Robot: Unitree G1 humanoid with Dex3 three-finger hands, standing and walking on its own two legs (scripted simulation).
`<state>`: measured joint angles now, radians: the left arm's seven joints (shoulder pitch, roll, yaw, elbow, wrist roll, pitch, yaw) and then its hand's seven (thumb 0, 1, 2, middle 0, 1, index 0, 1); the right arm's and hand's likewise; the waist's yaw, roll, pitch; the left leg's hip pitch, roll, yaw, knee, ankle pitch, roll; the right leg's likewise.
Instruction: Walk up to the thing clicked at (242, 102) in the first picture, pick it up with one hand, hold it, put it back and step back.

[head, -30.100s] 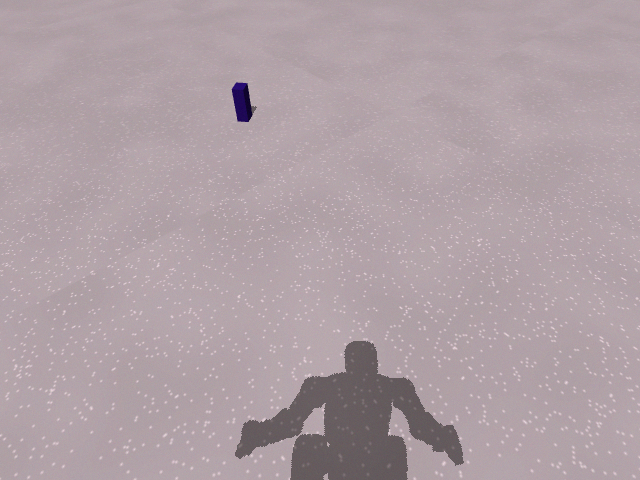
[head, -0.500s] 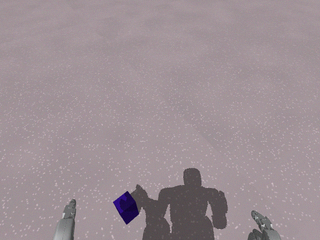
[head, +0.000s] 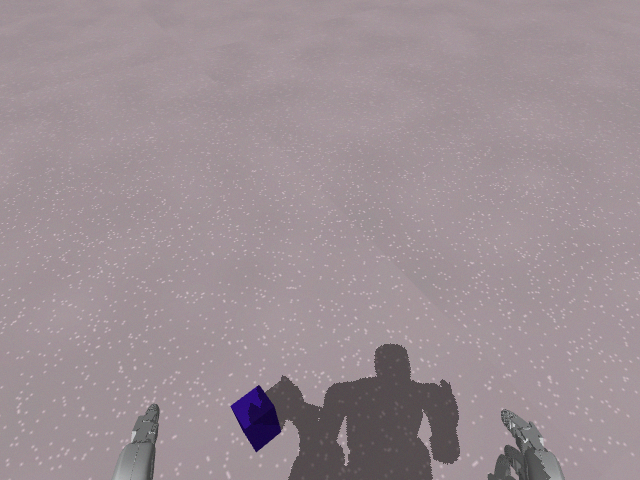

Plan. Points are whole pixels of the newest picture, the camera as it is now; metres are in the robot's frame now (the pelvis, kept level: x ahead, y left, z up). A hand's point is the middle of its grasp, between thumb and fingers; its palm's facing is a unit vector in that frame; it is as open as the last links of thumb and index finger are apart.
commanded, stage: home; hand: left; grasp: from the side
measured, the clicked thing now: (257, 419) +0.41 +0.20 -0.62
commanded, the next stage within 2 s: stand in 1.26 s
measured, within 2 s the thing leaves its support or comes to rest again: neither
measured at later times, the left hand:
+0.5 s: hand out of the picture +0.15 +0.18 -0.05, palm faces +0.10 -0.95 -0.29, open 17.4 cm
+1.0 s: hand out of the picture +0.16 +0.18 -0.05, palm faces +0.10 -0.95 -0.28, open 17.5 cm
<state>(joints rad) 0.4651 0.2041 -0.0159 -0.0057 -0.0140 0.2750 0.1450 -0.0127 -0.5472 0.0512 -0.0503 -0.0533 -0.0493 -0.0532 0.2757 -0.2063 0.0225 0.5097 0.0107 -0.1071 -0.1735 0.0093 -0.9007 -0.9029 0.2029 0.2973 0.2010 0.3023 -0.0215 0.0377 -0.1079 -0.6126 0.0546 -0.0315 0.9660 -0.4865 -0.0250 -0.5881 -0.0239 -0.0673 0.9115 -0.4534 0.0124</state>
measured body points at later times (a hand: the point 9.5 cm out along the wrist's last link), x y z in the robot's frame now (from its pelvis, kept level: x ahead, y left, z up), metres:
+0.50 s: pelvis -0.01 +0.00 +0.00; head +0.01 +0.00 +0.45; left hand +0.15 +0.23 -0.03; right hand +0.15 -0.24 -0.07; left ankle +0.00 +0.13 -0.69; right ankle +0.00 -0.13 -0.69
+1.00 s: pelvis +0.00 +0.00 +0.00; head +0.02 +0.00 +0.45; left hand +0.16 +0.23 -0.03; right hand +0.15 -0.24 -0.07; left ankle +0.00 +0.13 -0.69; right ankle +0.00 -0.13 -0.69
